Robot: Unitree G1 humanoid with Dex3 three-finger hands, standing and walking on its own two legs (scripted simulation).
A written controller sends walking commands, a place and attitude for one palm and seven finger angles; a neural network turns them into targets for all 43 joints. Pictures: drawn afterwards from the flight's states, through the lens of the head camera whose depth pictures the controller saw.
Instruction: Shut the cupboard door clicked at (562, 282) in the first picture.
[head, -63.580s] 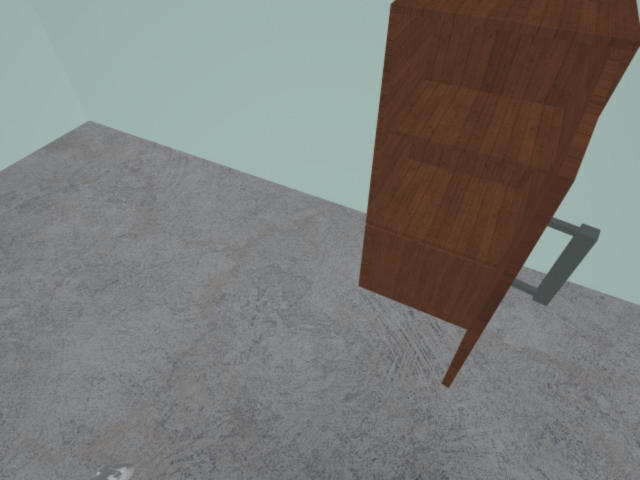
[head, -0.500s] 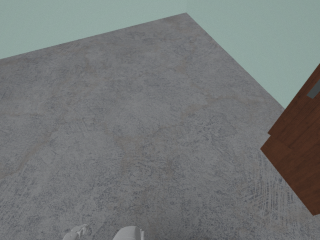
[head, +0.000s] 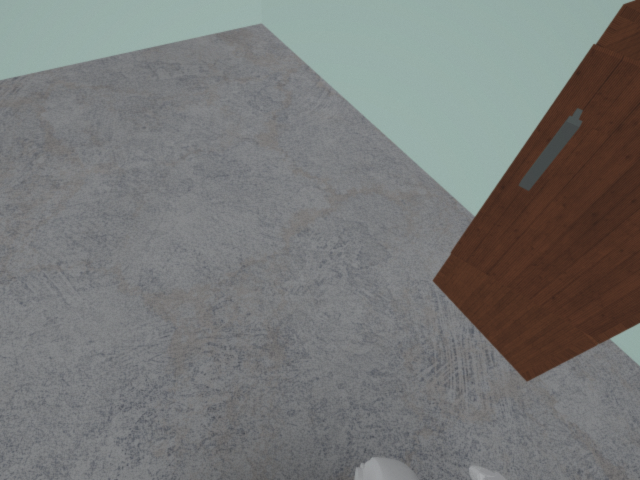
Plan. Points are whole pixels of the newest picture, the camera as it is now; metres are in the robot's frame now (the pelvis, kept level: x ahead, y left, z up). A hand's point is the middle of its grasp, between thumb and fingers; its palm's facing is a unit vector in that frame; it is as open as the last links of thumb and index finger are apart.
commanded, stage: turn to face it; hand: left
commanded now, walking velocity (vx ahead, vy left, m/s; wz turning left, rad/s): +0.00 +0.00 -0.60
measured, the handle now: (550, 150) +0.69 -0.37 +0.02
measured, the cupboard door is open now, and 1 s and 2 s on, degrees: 19 19 19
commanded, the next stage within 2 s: take the last steps up to it in 0.76 s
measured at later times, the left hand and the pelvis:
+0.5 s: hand (240, 457) +0.16 +0.12 -0.16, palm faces -0.27 -0.93 -0.25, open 7.4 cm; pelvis +0.01 -0.04 -0.01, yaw -16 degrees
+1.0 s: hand (216, 446) +0.17 +0.15 -0.17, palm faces -0.40 -0.89 -0.21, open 7.4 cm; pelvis +0.03 -0.01 +0.00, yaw -26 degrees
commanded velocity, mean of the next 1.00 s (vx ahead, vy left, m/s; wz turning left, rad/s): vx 0.05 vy -0.02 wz -0.37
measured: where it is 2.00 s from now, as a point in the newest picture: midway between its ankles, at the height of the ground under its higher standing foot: (379, 467)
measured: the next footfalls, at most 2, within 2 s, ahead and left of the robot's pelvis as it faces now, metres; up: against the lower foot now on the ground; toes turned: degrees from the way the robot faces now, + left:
right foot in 0.28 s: +0.01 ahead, -0.15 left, +0.00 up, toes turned -16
left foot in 0.70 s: +0.11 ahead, +0.07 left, +0.00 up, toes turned -16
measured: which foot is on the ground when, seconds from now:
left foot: down 0.00-0.28, up 0.30-0.68, down 0.70-1.00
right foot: up 0.00-0.26, down 0.28-0.70, up 0.72-1.00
